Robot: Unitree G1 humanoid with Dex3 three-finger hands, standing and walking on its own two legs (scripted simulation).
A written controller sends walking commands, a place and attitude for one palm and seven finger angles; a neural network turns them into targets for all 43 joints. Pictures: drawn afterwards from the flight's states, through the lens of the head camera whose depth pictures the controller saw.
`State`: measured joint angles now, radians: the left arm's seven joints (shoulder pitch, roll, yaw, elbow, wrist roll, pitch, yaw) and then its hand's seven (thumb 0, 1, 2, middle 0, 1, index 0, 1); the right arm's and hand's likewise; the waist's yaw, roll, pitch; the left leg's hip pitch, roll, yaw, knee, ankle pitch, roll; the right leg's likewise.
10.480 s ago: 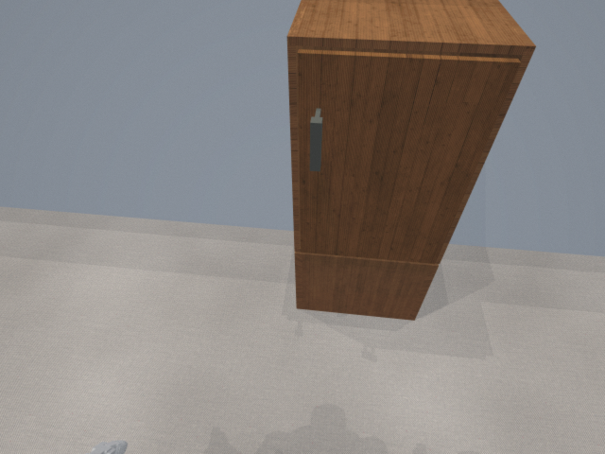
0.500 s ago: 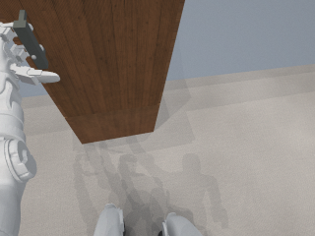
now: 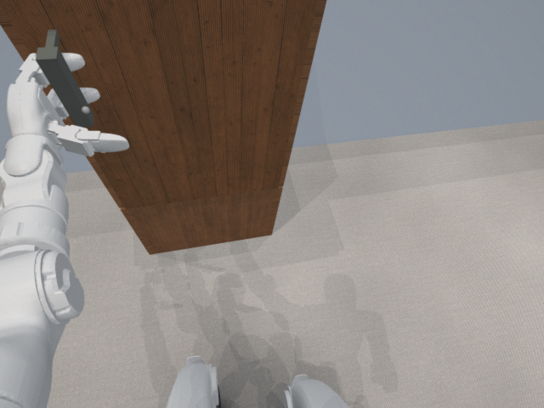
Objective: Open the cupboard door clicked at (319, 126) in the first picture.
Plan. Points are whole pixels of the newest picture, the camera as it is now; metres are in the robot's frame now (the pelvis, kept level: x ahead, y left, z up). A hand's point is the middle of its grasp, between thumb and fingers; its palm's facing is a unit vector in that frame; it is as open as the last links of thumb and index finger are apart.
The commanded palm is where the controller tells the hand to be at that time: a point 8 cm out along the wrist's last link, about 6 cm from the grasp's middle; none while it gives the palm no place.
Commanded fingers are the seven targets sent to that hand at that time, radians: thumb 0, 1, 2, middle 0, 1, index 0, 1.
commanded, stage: slide the fingers in behind the handle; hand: left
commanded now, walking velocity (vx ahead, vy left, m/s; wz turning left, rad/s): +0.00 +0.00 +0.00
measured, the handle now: (69, 80) +0.57 +0.25 +0.10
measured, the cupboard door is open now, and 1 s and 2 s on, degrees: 0 0 32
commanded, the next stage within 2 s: close the thumb around the handle in 0.24 s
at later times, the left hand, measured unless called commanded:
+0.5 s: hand (85, 109) +0.52 +0.23 +0.10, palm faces +0.15 -0.99 +0.01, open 13.3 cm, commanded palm +0.50 +0.26 +0.10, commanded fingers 0.00 0.00 0.52 -0.34 -1.25 -0.34 -1.25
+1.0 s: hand (88, 106) +0.53 +0.22 +0.10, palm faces +0.14 -0.99 +0.00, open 5.6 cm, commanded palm +0.50 +0.26 +0.10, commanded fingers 0.00 0.90 0.90 -0.40 -1.35 -0.40 -1.35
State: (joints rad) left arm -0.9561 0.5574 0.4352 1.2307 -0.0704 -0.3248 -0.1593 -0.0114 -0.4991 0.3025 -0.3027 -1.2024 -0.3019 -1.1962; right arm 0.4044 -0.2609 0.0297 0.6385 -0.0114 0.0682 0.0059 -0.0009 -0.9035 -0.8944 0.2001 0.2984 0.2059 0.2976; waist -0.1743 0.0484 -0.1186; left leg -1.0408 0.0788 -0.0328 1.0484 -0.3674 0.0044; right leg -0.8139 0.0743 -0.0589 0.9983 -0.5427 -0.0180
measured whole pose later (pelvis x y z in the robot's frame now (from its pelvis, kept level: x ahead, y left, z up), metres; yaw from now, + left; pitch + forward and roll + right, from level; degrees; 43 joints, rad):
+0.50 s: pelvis +0.00 +0.00 +0.00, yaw +0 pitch +21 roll -5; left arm -0.96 0.57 0.45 1.25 -0.07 -0.34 -0.16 -0.01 -0.40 0.35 -0.31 -1.21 -0.31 -1.21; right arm 0.43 -0.27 0.03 0.65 -0.01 0.07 0.00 0.00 -0.90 -0.89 0.20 0.30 0.21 0.30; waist -0.19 0.05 -0.12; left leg -1.05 0.08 -0.03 1.05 -0.36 0.01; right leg -0.82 0.08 -0.05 0.99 -0.54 -0.01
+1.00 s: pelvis +0.00 +0.01 +0.00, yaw -1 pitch +21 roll -5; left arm -0.98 0.56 0.43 1.23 -0.05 -0.34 -0.15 0.02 0.73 0.83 -0.37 -1.34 -0.39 -1.33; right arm 0.43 -0.26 0.03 0.64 -0.02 0.07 0.01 0.00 -0.90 -0.89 0.20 0.30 0.21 0.30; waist -0.19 0.05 -0.12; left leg -1.06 0.08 -0.03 1.05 -0.37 0.02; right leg -0.83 0.07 -0.05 1.00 -0.54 -0.01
